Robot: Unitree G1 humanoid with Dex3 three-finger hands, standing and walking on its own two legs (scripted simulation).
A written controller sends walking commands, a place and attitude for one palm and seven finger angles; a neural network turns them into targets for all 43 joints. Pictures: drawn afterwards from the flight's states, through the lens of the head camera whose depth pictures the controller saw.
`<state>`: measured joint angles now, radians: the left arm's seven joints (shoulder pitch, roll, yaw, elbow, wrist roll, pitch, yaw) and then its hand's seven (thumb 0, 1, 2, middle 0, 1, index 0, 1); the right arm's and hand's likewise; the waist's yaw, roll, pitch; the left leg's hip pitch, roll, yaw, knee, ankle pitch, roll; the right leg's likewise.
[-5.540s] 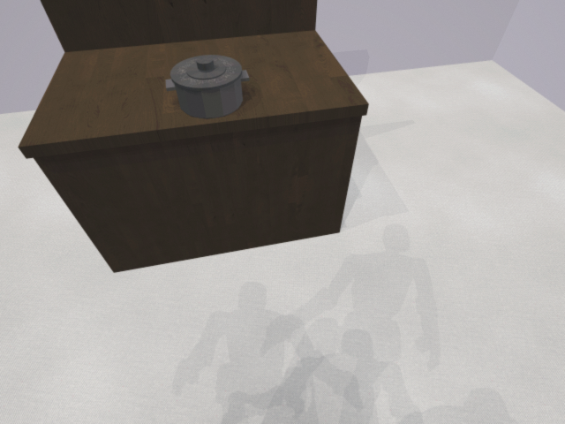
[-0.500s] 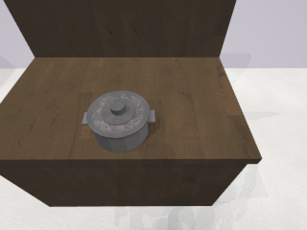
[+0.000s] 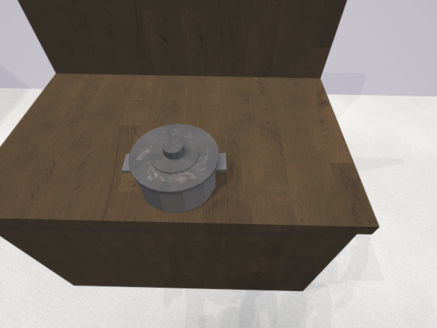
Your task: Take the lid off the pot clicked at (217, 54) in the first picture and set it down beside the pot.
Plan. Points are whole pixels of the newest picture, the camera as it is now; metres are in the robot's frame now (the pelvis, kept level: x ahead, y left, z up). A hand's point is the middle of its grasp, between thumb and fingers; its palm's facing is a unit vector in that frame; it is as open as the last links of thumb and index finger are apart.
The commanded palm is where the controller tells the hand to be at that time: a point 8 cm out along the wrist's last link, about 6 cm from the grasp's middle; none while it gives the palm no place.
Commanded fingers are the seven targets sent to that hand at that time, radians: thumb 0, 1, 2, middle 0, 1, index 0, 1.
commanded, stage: lift the closed hand beside the body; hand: left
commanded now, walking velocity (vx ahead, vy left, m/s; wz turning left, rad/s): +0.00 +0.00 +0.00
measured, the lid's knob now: (173, 148) +0.47 +0.14 +0.03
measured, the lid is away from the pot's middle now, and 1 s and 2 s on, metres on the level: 0.00 0.00 0.00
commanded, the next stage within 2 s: raise the hand higher, near the body in 0.56 s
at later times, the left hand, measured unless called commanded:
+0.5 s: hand out of the picture +0.09 +0.21 -0.06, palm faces +0.27 -0.92 -0.27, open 3.3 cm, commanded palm +0.05 +0.26 -0.03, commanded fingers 0.00 0.90 0.90 -1.30 -1.50 -1.30 -1.50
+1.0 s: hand (70, 325) +0.12 +0.24 +0.01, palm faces +0.28 -0.88 -0.39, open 3.1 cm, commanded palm +0.07 +0.28 +0.04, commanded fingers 0.00 0.90 0.90 -1.30 -1.50 -1.30 -1.50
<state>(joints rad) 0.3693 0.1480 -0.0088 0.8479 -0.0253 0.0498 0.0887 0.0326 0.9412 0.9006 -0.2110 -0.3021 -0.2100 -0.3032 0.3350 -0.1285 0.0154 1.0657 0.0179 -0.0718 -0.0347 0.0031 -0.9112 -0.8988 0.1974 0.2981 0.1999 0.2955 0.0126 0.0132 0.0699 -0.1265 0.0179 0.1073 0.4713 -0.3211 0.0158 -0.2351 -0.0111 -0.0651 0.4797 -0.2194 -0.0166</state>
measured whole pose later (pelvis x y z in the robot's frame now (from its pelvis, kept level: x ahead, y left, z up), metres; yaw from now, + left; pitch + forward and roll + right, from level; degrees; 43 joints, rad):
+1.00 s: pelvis +0.00 +0.01 +0.00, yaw +3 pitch -3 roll -1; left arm 0.63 0.26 0.12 -0.13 0.01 -0.03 0.09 0.02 0.90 0.90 -1.29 -1.49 -1.29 -1.49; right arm 0.19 -0.24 0.00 0.66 0.01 -0.19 -0.06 0.01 -0.90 -0.90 0.20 0.30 0.20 0.30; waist 0.05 0.04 0.05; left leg -0.12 0.00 0.05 0.49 -0.32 0.03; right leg -0.19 -0.03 -0.11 0.47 -0.23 -0.01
